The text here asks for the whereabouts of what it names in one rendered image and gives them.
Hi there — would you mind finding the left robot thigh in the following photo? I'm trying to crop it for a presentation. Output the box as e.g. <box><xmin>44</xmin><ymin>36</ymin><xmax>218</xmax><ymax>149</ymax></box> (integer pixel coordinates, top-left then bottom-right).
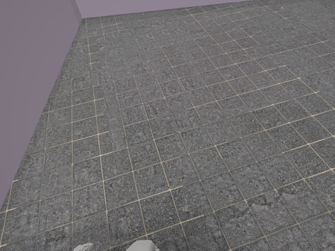
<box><xmin>126</xmin><ymin>240</ymin><xmax>160</xmax><ymax>251</ymax></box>

